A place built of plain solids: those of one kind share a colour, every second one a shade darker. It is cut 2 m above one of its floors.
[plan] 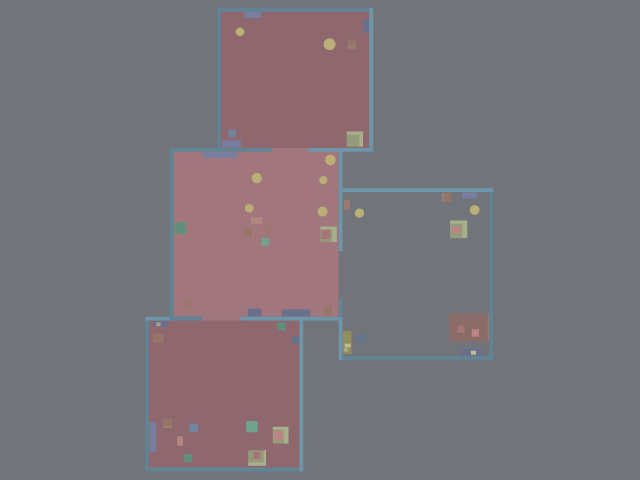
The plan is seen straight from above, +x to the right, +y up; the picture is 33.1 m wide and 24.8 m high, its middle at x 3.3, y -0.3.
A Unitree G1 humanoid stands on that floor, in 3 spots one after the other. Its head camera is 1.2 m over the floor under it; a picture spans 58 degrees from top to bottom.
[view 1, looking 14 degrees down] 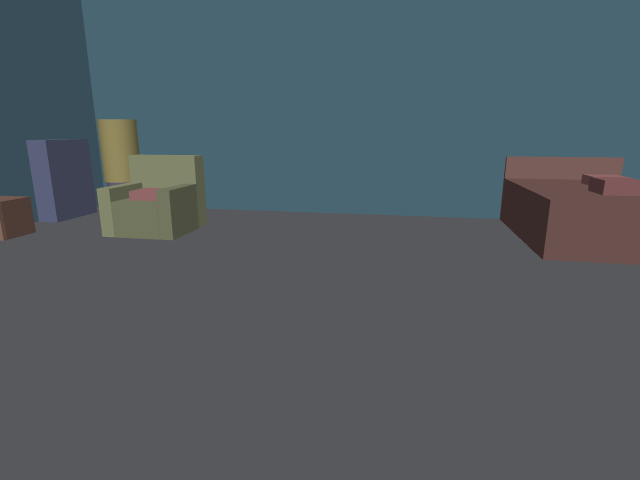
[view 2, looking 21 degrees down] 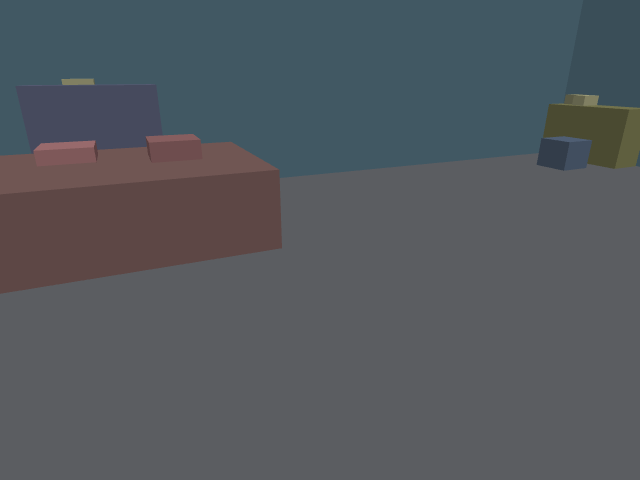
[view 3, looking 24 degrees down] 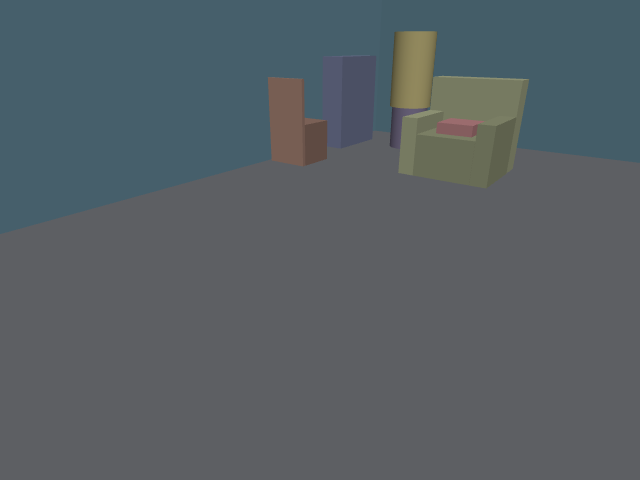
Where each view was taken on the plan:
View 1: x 5.63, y -2.76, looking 11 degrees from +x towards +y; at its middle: ground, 4.96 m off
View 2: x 10.93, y -1.30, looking -114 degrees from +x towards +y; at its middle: ground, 3.35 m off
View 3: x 5.99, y -1.30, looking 37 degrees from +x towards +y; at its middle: ground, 2.95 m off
